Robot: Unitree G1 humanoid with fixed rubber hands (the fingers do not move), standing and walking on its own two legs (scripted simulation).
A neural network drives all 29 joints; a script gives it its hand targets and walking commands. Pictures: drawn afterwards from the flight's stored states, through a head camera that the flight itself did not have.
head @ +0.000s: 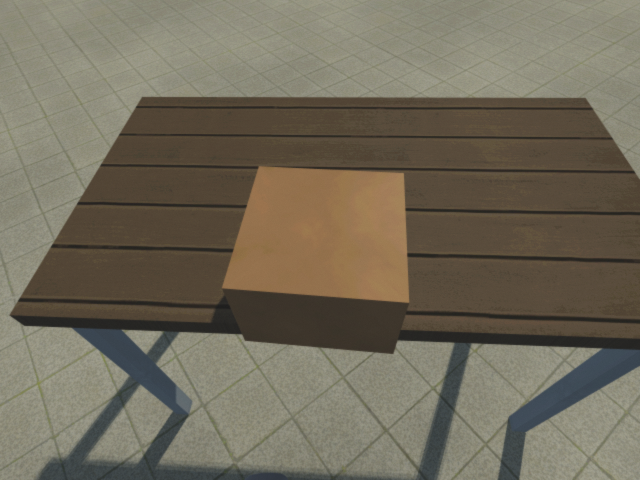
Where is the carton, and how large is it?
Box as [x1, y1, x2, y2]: [222, 166, 408, 353]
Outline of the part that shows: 259,166 222,286 222,289 244,339 253,341 393,353 408,304 403,173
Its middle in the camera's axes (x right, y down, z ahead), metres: +0.01 +0.02 +0.57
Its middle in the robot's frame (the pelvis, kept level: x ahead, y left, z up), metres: +0.41 +0.03 +0.01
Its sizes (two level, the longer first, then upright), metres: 0.219 0.218 0.150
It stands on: a table, 0.71 m high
